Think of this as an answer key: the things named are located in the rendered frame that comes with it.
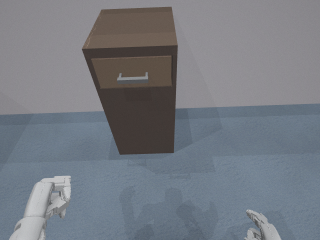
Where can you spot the drawer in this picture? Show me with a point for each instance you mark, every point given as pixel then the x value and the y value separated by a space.
pixel 159 70

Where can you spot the robot left hand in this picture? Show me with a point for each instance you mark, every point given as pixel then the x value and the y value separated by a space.
pixel 41 197

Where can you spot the robot right hand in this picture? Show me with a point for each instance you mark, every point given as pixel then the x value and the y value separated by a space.
pixel 267 230

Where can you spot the cabinet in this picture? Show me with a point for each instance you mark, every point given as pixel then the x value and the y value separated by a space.
pixel 141 119

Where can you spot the left robot forearm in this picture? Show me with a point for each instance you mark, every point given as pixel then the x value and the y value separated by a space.
pixel 30 228

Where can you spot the handle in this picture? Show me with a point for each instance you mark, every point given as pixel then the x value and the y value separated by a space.
pixel 133 80

